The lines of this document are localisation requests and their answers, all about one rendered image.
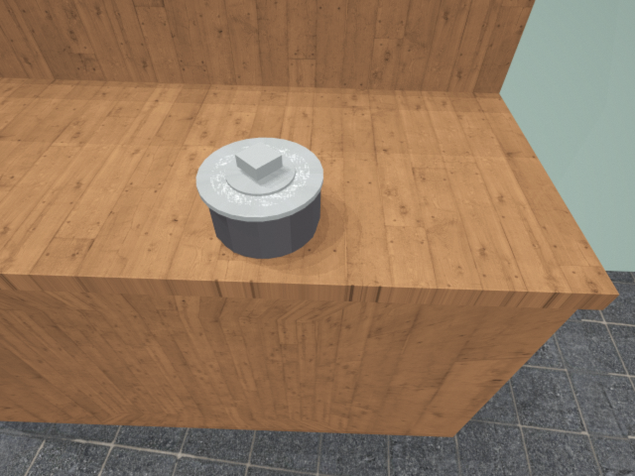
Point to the knob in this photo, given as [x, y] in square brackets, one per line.
[258, 161]

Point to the pot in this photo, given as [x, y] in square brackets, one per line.
[268, 239]

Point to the table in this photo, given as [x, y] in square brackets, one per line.
[444, 256]

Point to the lid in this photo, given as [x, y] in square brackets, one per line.
[230, 192]

